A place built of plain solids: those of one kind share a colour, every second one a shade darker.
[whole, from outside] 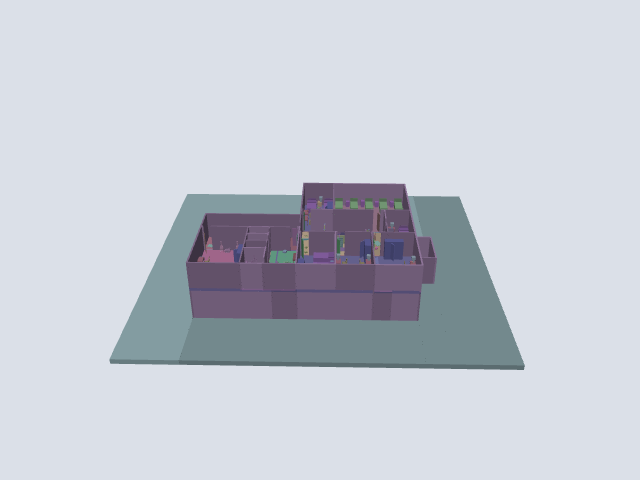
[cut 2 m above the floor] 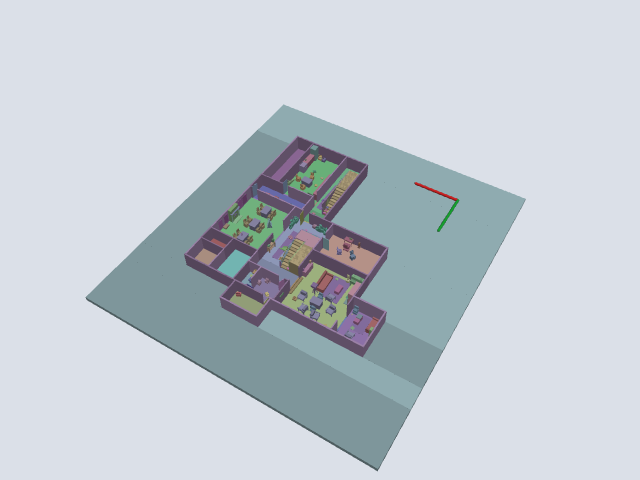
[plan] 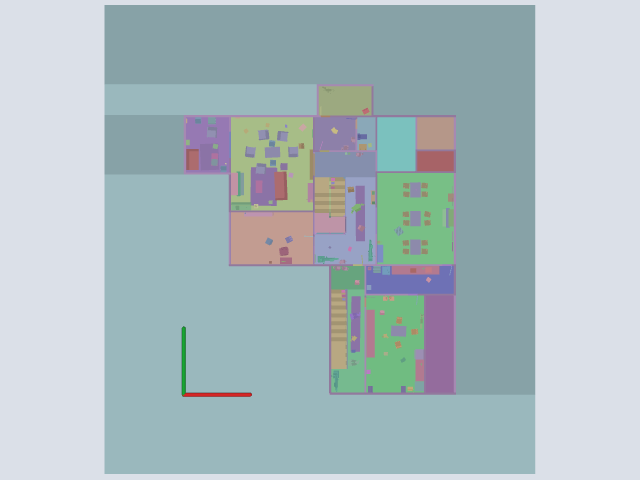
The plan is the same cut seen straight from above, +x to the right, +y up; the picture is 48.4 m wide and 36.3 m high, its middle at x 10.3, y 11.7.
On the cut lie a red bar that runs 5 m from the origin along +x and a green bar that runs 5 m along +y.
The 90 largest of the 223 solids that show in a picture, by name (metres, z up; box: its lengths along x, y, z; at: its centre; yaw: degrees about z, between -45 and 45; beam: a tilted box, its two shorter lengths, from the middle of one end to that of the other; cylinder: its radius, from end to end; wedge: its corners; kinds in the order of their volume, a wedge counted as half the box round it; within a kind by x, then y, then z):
{
 "under_1": {"box": [6.0, 4.5, 0.5], "at": [-3.0, 18.9, -0.33]},
 "under_2": {"box": [9.4, 6.94, 0.5], "at": [-1.3, 13.18, -0.33]},
 "under_3": {"box": [16.05, 2.33, 0.5], "at": [2.02, 22.32, -0.33]},
 "under_4": {"box": [16.99, 9.71, 0.5], "at": [2.5, 4.86, -0.33]},
 "under_5": {"box": [32.58, 6.0, 0.5], "at": [10.29, -3.0, -0.33]},
 "under_6": {"box": [32.58, 6.0, 0.5], "at": [10.29, 26.48, -0.33]},
 "under_7": {"box": [12.23, 2.33, 0.5], "at": [20.46, 22.32, -0.33]},
 "under_8": {"box": [6.0, 21.15, 0.5], "at": [23.58, 10.57, -0.33]},
 "stair_1": {"box": [1.09, 2.7, 2.19], "at": [10.46, 15.1, 0.79]},
 "stair_2": {"box": [1.09, 2.4, 2.34], "at": [10.46, 15.25, 0.87]},
 "stair_3": {"box": [1.09, 2.1, 2.5], "at": [10.46, 15.4, 0.95]},
 "stair_4": {"box": [1.09, 1.8, 2.66], "at": [10.46, 15.55, 1.03]},
 "stair_5": {"box": [1.09, 1.5, 2.82], "at": [10.46, 15.7, 1.11]},
 "stair_6": {"box": [1.09, 1.2, 2.97], "at": [10.46, 15.85, 1.19]},
 "stair_7": {"box": [1.09, 0.9, 3.13], "at": [10.46, 16.0, 1.27]},
 "stair_8": {"box": [1.09, 1.5, 1.24], "at": [11.65, 14.2, 0.32]},
 "stair_9": {"box": [1.09, 1.8, 1.09], "at": [11.65, 14.35, 0.24]},
 "stair_10": {"box": [1.09, 2.1, 0.93], "at": [11.65, 14.5, 0.16]},
 "stair_11": {"box": [1.09, 0.9, 3.13], "at": [11.69, 2.4, 1.27]},
 "stair_12": {"box": [1.09, 2.1, 2.5], "at": [11.69, 3.0, 0.95]},
 "stair_13": {"box": [1.09, 2.4, 2.34], "at": [11.69, 3.15, 0.87]},
 "stair_14": {"box": [1.09, 2.7, 2.19], "at": [11.69, 3.3, 0.79]},
 "stair_15": {"box": [1.09, 3.0, 2.03], "at": [11.69, 3.45, 0.72]},
 "stair_16": {"box": [1.09, 3.3, 1.87], "at": [11.69, 3.6, 0.64]},
 "stair_17": {"box": [1.09, 3.6, 1.72], "at": [11.69, 3.75, 0.56]},
 "stair_18": {"box": [1.09, 3.9, 1.56], "at": [11.69, 3.9, 0.48]},
 "stair_19": {"box": [1.09, 4.2, 1.4], "at": [11.69, 4.05, 0.4]},
 "stair_20": {"box": [1.09, 4.5, 1.24], "at": [11.69, 4.2, 0.32]},
 "stair_21": {"box": [1.09, 4.8, 1.09], "at": [11.69, 4.35, 0.24]},
 "stair_22": {"box": [1.09, 5.1, 0.93], "at": [11.69, 4.5, 0.16]},
 "stair_23": {"box": [1.09, 5.4, 0.77], "at": [11.69, 4.65, 0.09]},
 "stair_24": {"box": [1.09, 5.7, 0.61], "at": [11.69, 4.8, 0.01]},
 "stair_25": {"box": [1.09, 6.0, 0.46], "at": [11.69, 4.95, -0.07]},
 "wall_1": {"box": [0.16, 4.18, 3.34], "at": [0.08, 18.9, 1.33]},
 "wall_2": {"box": [0.16, 3.93, 3.34], "at": [3.48, 11.84, 1.33]},
 "wall_3": {"box": [0.16, 7.79, 2.72], "at": [3.48, 17.09, 4.66]},
 "wall_4": {"box": [10.36, 0.13, 3.34], "at": [5.18, 21.05, 1.33]},
 "wall_5": {"box": [6.51, 0.13, 2.72], "at": [6.66, 13.13, 4.66]},
 "wall_6": {"box": [6.51, 0.13, 3.34], "at": [6.66, 13.87, 1.33]},
 "wall_7": {"box": [9.4, 0.13, 6.36], "at": [8.1, 9.8, 2.84]},
 "wall_8": {"box": [0.13, 2.51, 6.36], "at": [9.85, 19.73, 2.84]},
 "wall_9": {"box": [0.16, 9.55, 6.36], "at": [11.07, 4.93, 2.84]},
 "wall_10": {"box": [17.18, 0.16, 2.72], "at": [11.99, 21.07, 4.66]},
 "wall_11": {"box": [4.3, 0.16, 3.34], "at": [12.2, 23.4, 1.33]},
 "wall_12": {"box": [0.13, 6.0, 3.34], "at": [12.3, 4.95, 1.33]},
 "wall_13": {"box": [0.13, 6.48, 3.34], "at": [13.73, 3.4, 1.33]},
 "wall_14": {"box": [0.13, 2.51, 6.36], "at": [14.55, 19.73, 2.84]},
 "wall_15": {"box": [9.59, 0.16, 6.36], "at": [15.79, 0.08, 2.84]},
 "wall_16": {"box": [9.5, 0.13, 3.34], "at": [15.83, 21.05, 1.33]},
 "wall_17": {"box": [6.03, 0.13, 3.34], "at": [16.54, 9.8, 1.33]},
 "wall_18": {"box": [7.06, 0.13, 2.72], "at": [17.05, 9.8, 4.66]},
 "wall_19": {"box": [6.91, 0.13, 2.72], "at": [17.12, 4.75, 4.66]},
 "wall_20": {"box": [6.09, 0.13, 2.72], "at": [17.54, 13.32, 4.66]},
 "wall_21": {"box": [6.09, 0.13, 6.36], "at": [17.54, 16.84, 2.84]},
 "wall_22": {"box": [0.13, 7.35, 3.34], "at": [18.23, 3.83, 1.33]},
 "wall_23": {"box": [0.16, 7.35, 3.34], "at": [20.5, 3.83, 1.33]},
 "wall_24": {"box": [0.16, 6.9, 3.34], "at": [20.5, 13.32, 1.33]},
 "under_foot_1": {"box": [17.18, 6.94, 0.5], "at": [11.99, 13.18, -0.62]},
 "floor_dining_1": {"box": [5.8, 6.9, 0.79], "at": [17.52, 13.32, -0.39]},
 "floor_hall_1": {"box": [4.58, 2.25, 0.79], "at": [12.2, 10.99, -0.39]},
 "floor_hall_2": {"box": [4.58, 1.9, 0.79], "at": [12.2, 17.4, -0.39]},
 "floor_hall_3": {"box": [2.29, 4.33, 0.79], "at": [13.35, 14.29, -0.39]},
 "floor_living_1": {"box": [6.22, 7.06, 0.5], "at": [6.67, 17.46, -0.54]},
 "floor_kitchen_1": {"box": [4.37, 7.35, 0.67], "at": [15.98, 3.83, -0.45]},
 "floor_den_1": {"box": [6.22, 3.93, 0.79], "at": [6.67, 11.84, -0.39]},
 "floor_bhall_1": {"box": [2.52, 1.79, 0.79], "at": [12.41, 1.05, -0.39]},
 "floor_bhall_2": {"box": [2.52, 1.79, 0.79], "at": [12.41, 8.85, -0.39]},
 "floor_bhall_3": {"box": [1.3, 6.0, 0.79], "at": [13.02, 4.95, -0.39]},
 "upper_floor_1": {"box": [6.22, 3.2, 0.16], "at": [6.67, 11.47, 3.22]},
 "upper_floor_2": {"box": [5.8, 3.39, 0.16], "at": [17.52, 11.56, 3.22]},
 "upper_floor_3": {"box": [5.8, 3.39, 0.16], "at": [17.52, 15.08, 3.22]},
 "upper_floor_4": {"box": [5.8, 4.09, 0.16], "at": [17.52, 18.95, 3.22]},
 "floor_pantry_1": {"box": [6.62, 2.1, 0.79], "at": [17.11, 8.69, -0.39]},
 "floor_larder_1": {"box": [2.12, 7.35, 0.67], "at": [19.36, 3.83, -0.45]},
 "floor_sit_1": {"box": [2.9, 4.09, 0.79], "at": [16.07, 18.95, -0.39]},
 "upper_floor_dorm_1": {"box": [6.22, 7.79, 0.16], "at": [6.67, 17.09, 3.22]},
 "floor_porch_1": {"box": [3.98, 2.2, 0.79], "at": [12.2, 22.22, -0.39]},
 "floor_sunporch_1": {"box": [3.27, 4.18, 0.5], "at": [1.79, 18.9, -0.54]},
 "wardrobe_1": {"box": [1.75, 0.6, 2.0], "at": [7.47, 12.76, 4.3]},
 "wardrobe_2": {"box": [0.6, 1.82, 2.0], "at": [14.93, 19.04, 4.3]},
 "wardrobe_3": {"box": [1.69, 0.6, 2.0], "at": [16.84, 4.38, 4.3]},
 "stair_landing_1": {"box": [1.09, 1.5, 2.03], "at": [10.45, 13.0, 0.72]},
 "stair_landing_2": {"box": [1.2, 1.2, 2.03], "at": [11.6, 12.85, 0.72]},
 "floor_vest_1": {"box": [3.08, 2.51, 0.79], "at": [11.45, 19.73, -0.39]},
 "floor_bed_1": {"box": [2.77, 2.46, 0.79], "at": [19.04, 19.76, -0.39]},
 "upper_floor_wing_1": {"box": [6.62, 4.53, 0.16], "at": [17.11, 2.42, 3.22]},
 "floor_bath_1": {"box": [2.77, 1.51, 0.79], "at": [19.04, 17.65, -0.39]},
 "fixture_breast_living_1": {"box": [0.54, 1.7, 3.34], "at": [3.83, 15.94, 1.33]},
 "upper_floor_washroom_1": {"box": [6.62, 2.83, 0.16], "at": [17.11, 8.32, 3.22]},
 "floor_wc_1": {"box": [1.37, 2.51, 0.79], "at": [13.8, 19.73, -0.39]}
}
